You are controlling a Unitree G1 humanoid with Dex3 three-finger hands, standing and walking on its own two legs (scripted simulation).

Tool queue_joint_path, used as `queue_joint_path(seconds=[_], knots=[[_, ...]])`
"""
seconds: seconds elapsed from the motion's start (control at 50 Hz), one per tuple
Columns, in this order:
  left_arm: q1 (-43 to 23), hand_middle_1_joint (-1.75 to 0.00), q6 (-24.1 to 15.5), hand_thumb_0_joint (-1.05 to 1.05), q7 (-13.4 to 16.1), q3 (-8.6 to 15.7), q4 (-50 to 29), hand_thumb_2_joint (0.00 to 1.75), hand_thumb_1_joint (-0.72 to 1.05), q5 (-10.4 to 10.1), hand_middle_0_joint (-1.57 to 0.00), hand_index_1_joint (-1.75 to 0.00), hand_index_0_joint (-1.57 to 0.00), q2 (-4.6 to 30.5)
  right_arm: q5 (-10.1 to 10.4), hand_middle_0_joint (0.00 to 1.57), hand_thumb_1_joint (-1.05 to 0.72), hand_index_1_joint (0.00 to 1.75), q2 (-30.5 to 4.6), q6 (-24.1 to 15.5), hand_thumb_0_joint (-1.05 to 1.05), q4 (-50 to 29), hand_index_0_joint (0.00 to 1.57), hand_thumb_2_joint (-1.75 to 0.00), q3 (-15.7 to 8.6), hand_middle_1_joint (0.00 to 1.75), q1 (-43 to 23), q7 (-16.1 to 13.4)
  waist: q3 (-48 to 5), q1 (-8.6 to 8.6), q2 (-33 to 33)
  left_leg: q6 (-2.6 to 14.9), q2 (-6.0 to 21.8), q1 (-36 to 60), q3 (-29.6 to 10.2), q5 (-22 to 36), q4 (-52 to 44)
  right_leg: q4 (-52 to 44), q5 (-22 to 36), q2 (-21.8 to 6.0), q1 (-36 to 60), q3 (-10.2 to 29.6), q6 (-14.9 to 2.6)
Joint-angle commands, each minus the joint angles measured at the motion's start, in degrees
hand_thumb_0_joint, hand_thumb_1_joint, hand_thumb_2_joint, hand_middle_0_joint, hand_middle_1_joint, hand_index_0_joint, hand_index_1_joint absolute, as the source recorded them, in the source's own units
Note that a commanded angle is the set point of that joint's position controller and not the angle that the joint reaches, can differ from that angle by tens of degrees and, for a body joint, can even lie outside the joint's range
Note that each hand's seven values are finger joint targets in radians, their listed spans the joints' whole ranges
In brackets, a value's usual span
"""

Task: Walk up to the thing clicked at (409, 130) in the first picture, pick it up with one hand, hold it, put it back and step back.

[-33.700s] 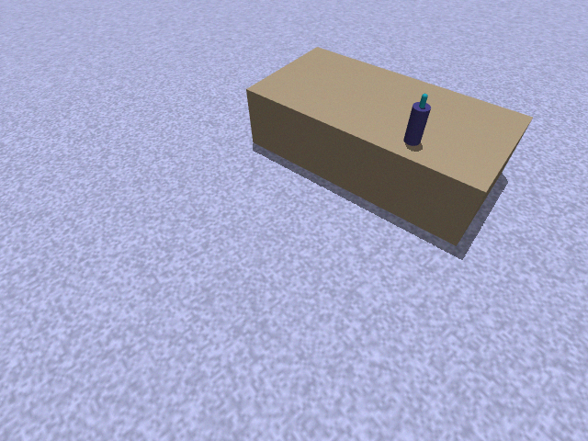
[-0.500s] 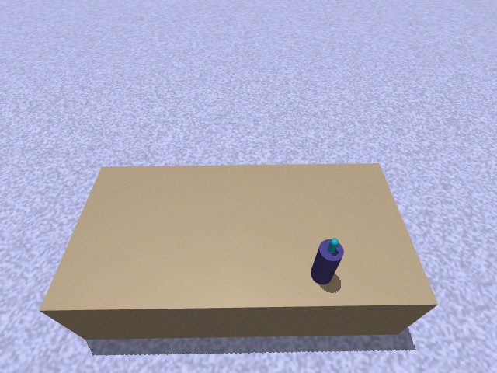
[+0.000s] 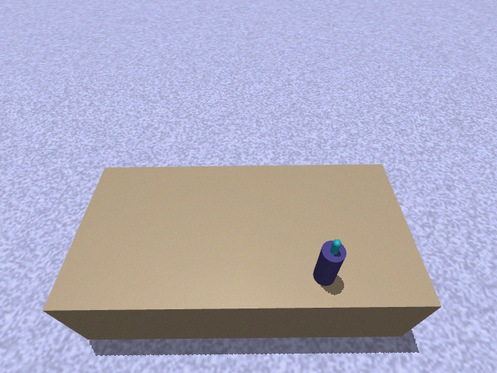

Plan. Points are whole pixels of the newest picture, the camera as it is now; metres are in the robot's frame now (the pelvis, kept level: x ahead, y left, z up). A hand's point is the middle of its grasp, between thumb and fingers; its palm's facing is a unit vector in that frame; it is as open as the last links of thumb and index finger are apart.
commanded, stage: stand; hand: right
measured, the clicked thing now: (330, 260) +0.48 -0.20 -0.35
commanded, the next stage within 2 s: step back in 0.44 s
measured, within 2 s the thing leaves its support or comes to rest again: neither
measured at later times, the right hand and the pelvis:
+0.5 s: hand out of the picture +0.06 -0.26 -0.16, palm faces -0.04 +0.94 -0.35, open 7.4 cm; pelvis -0.01 +0.00 +0.00, yaw +0 degrees
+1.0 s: hand out of the picture -0.01 -0.21 -0.16, palm faces -0.02 +0.91 -0.42, open 7.4 cm; pelvis -0.08 +0.05 -0.02, yaw -1 degrees
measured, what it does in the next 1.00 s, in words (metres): lifts its right foot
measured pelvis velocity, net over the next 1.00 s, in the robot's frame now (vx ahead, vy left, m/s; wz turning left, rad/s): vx -0.08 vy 0.05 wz -0.02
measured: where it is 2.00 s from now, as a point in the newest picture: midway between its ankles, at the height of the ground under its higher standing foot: outside the picture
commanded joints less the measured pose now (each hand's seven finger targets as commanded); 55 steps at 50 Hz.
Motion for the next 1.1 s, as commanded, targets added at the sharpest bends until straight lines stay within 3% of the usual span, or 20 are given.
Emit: queue_joint_path(seconds=[0.0, 0.28, 0.4, 0.42, 0.44, 0.5, 0.56, 0.58, 0.62, 0.66, 0.68, 0.7, 0.72, 0.74, 0.76, 0.78, 0.84, 0.94, 1.04, 1.08], knots=[[-1.44, -0.3, -1.19, 0.0, 0.46, 2.05, -3.2, 0.9, 0.9, -0.16, -0.2, -0.3, -0.2, 12.06, 0.2, 0.2, -0.9, 0.3, -12.65, -1.04, 0.0, -3.32, 0.2, -0.9, -2.78, 0.3, -1.9, -1.07, -4.63, 0.1, 0.72, 2.04, 6.39, -0.3, -3.94, 10.21, -1.81, -2.1, 8.69, -6.72, 1.93, 4.76, -1.87], [-1.38, -0.3, -1.51, 0.0, 0.56, 2.13, -3.18, 0.9, 0.9, -0.06, -0.2, -0.3, -0.2, 12.4, 0.32, 0.2, -0.9, 0.3, -12.26, -1.03, 0.0, -3.45, 0.2, -0.9, -2.74, 0.3, -1.7, -0.88, -5.58, -0.19, 0.11, 2.04, 6.39, 0.14, -4.01, 10.66, -1.54, -2.21, 10.31, -6.89, 2.48, 4.77, -1.72], [-1.46, -0.3, -1.33, 0.0, 0.49, 2.14, -3.01, 0.9, 0.9, -0.06, -0.2, -0.3, -0.2, 12.28, 0.19, 0.2, -0.9, 0.3, -12.3, -0.81, 0.0, -3.32, 0.2, -0.9, -2.68, 0.3, -1.55, -0.85, -3.17, -0.1, 0.27, 1.78, 5.99, -1.31, -4.14, 6.1, -2.57, -3.24, 4.48, -6.49, 0.57, 4.8, -1.62], [-1.68, -0.3, -0.63, 0.0, 0.72, 5.11, -4.66, 0.9, 0.9, -0.86, -0.2, -0.3, -0.2, 15.31, 0.15, 0.2, -0.9, 0.3, -15.1, 0.27, 0.0, -4.64, 0.2, -0.9, -3.99, 0.3, -3.27, -0.54, 3.89, 0.4, 0.61, 3.92, 4.75, -6.82, -4.3, 14.99, 4.05, 1.75, 14.03, -5.76, -2.92, 5.31, -2.14], [-0.45, -0.3, -0.38, 0.0, 0.98, 5.31, -5.11, 0.9, 0.9, -1.06, -0.2, -0.3, -0.2, 15.14, 0.65, 0.2, -0.9, 0.3, -13.94, 0.54, 0.0, -5.63, 0.2, -0.9, -4.0, 0.3, -2.36, -0.6, 1.59, 0.16, 0.28, 4.1, 4.46, -6.7, -3.21, 17.7, 6.72, 3.17, 17.91, -6.18, -1.63, 4.7, -3.17], [-0.17, -0.3, 0.01, 0.0, 1.02, 6.08, -7.76, 0.9, 0.9, -1.04, -0.2, -0.3, -0.2, 15.72, 1.08, 0.2, -0.9, 0.3, -12.86, 1.16, 0.0, -7.55, 0.2, -0.9, -4.32, 0.3, -0.52, -0.5, -4.16, -0.05, -2.81, 3.74, 0.7, -5.69, -0.43, 13.86, 16.51, 3.07, 23.17, -10.64, -1.14, 9.01, -8.04], [-5.72, -0.3, 0.51, 0.0, 1.26, 6.68, -12.14, 0.9, 0.9, 0.41, -0.2, -0.3, -0.2, 17.0, 0.55, 0.2, -0.9, 0.3, -12.92, 2.79, 0.0, -8.97, 0.2, -0.9, -5.59, 0.3, 3.02, -0.26, -5.85, -1.05, -9.57, 3.88, -2.97, -8.92, -0.65, -18.08, 33.56, 2.38, 21.81, -20.1, -6.22, 15.87, -15.46], [-6.75, -0.3, 0.65, 0.0, 1.32, 6.82, -13.39, 0.9, 0.9, 0.94, -0.2, -0.3, -0.2, 16.97, 0.46, 0.2, -0.9, 0.3, -13.11, 3.12, 0.0, -9.62, 0.2, -0.9, -5.81, 0.3, 4.77, -0.13, -5.64, -1.82, -10.03, 4.56, -1.32, -8.89, -3.17, -20.23, 34.93, 3.54, 20.75, -20.77, -8.79, 15.62, -15.97], [-10.16, -0.3, 0.9, 0.0, 1.3, 6.61, -15.53, 0.9, 0.9, 1.12, -0.2, -0.3, -0.2, 16.66, 0.95, 0.2, -0.9, 0.3, -13.13, 3.1, 0.0, -10.53, 0.2, -0.9, -6.26, 0.3, 7.35, 0.18, -6.33, -3.68, -11.13, 5.34, -0.39, -8.36, -3.8, -17.75, 32.92, 7.5, 21.47, -18.61, -10.17, 12.07, -13.64], [-10.53, -0.3, 1.52, 0.0, 1.23, 6.0, -16.5, 0.9, 0.9, 0.73, -0.2, -0.3, -0.2, 15.18, 0.73, 0.2, -0.9, 0.3, -12.95, 2.32, 0.0, -10.88, 0.2, -0.9, -6.58, 0.3, 8.56, -0.04, -6.76, -3.97, -8.93, 4.86, 0.33, -8.41, -1.34, -5.16, 19.1, 14.53, 19.22, -13.75, -7.56, 8.22, -9.29], [-8.47, -0.3, 2.04, 0.0, 1.05, 5.58, -16.87, 0.9, 0.9, 0.14, -0.2, -0.3, -0.2, 13.58, 0.18, 0.2, -0.9, 0.3, -14.24, 1.77, 0.0, -11.61, 0.2, -0.9, -6.82, 0.3, 7.06, -0.34, -5.55, -2.84, 0.23, 4.36, 3.64, -9.14, -4.19, 13.82, 9.04, 21.32, 13.16, -7.67, -7.37, 4.0, -6.01], [-7.45, -0.3, 2.5, 0.0, 1.24, 5.17, -17.65, 0.9, 0.9, -0.66, -0.2, -0.3, -0.2, 11.12, -0.83, 0.2, -0.9, 0.3, -17.45, 1.42, 0.0, -12.52, 0.2, -0.9, -7.68, 0.3, 5.09, -0.6, -5.75, -1.94, 10.37, 6.4, 9.54, -5.7, -14.64, 29.31, 5.25, 30.77, 2.07, 1.35, -13.27, 2.37, -3.19], [-6.75, -0.3, 3.08, 0.0, 1.61, 5.25, -17.85, 0.9, 0.9, -0.63, -0.2, -0.3, -0.2, 9.75, -1.33, 0.2, -0.9, 0.3, -19.65, 1.12, 0.0, -13.07, 0.2, -0.9, -8.27, 0.3, 6.52, -0.75, -5.84, -2.1, 12.85, 9.58, 14.07, 1.58, -22.48, 37.66, 4.61, 36.0, -23.36, 7.71, -22.45, 6.55, -2.82], [-3.48, -0.3, 3.74, 0.0, 1.97, 5.18, -16.97, 0.9, 0.9, -0.18, -0.2, -0.3, -0.2, 10.48, -1.5, 0.2, -0.9, 0.3, -18.71, 1.02, 0.0, -13.37, 0.2, -0.9, -8.07, 0.3, 6.31, -1.0, -6.37, -0.65, 5.88, 11.11, 15.02, 0.49, -18.74, 40.63, 7.47, 42.29, -26.21, 6.58, -21.5, 10.5, -2.67], [-2.66, -0.3, 3.64, 0.0, 2.17, 5.01, -16.89, 0.9, 0.9, -0.3, -0.2, -0.3, -0.2, 10.04, -0.86, 0.2, -0.9, 0.3, -20.08, 0.95, 0.0, -14.63, 0.2, -0.9, -8.01, 0.3, 4.73, -1.08, -7.62, -1.26, 9.77, 12.5, 17.28, 0.15, -21.39, 42.76, 7.3, 46.02, -27.51, 7.54, -22.27, 11.38, -2.64], [-3.82, -0.3, 3.73, 0.0, 2.52, 5.3, -16.74, 0.9, 0.9, -0.05, -0.2, -0.3, -0.2, 10.61, -0.86, 0.2, -0.9, 0.3, -20.13, 1.1, 0.0, -15.29, 0.2, -0.9, -8.06, 0.3, 2.71, -1.46, -7.22, -1.52, 10.36, 13.49, 18.19, -2.76, -22.29, 37.29, 5.88, 48.66, -26.56, 7.73, -21.84, 13.78, -2.54], [-0.29, -0.3, 3.79, 0.0, 2.25, 5.61, -16.17, 0.9, 0.9, -0.74, -0.2, -0.3, -0.2, 12.36, -1.32, 0.2, -0.9, 0.3, -16.23, 0.95, 0.0, -17.46, 0.2, -0.9, -7.18, 0.3, -1.67, -2.25, -6.18, 1.73, 9.45, 12.95, 12.22, 0.96, -12.2, 33.16, 9.16, 52.07, -18.59, 7.0, -24.41, 13.5, -1.75], [-2.66, -0.3, 2.59, 0.0, 1.69, 5.91, -18.84, 0.9, 0.9, 0.09, -0.2, -0.3, -0.2, 11.92, -0.39, 0.2, -0.9, 0.3, -14.55, 1.01, 0.0, -17.73, 0.2, -0.9, -7.1, 0.3, 4.36, -2.66, -5.54, -2.23, 6.79, 14.59, 12.61, 8.21, -11.92, 35.08, 11.31, 40.87, -18.32, 5.88, -24.77, 9.65, 0.78], [0.74, -0.3, 1.84, 0.0, 1.15, 6.48, -19.09, 0.9, 0.9, 0.3, -0.2, -0.3, -0.2, 11.18, -0.19, 0.2, -0.9, 0.3, -16.16, 1.62, 0.0, -19.31, 0.2, -0.9, -7.22, 0.3, 3.18, -2.14, -8.05, -2.2, 8.7, 13.07, 11.84, 4.96, -9.98, 28.26, 13.73, 22.25, -14.93, 3.05, -15.18, 4.32, -0.68], [4.56, -0.3, 1.51, 0.0, 1.04, 6.6, -17.63, 0.9, 0.9, 0.64, -0.2, -0.3, -0.2, 10.43, 0.18, 0.2, -0.9, 0.3, -16.54, 1.99, 0.0, -20.0, 0.2, -0.9, -7.15, 0.3, 0.81, -1.88, -8.77, 0.17, 8.53, 11.61, 11.18, 0.34, -9.09, 23.51, 16.03, 11.21, -6.31, 2.72, -8.08, 2.58, -2.06]])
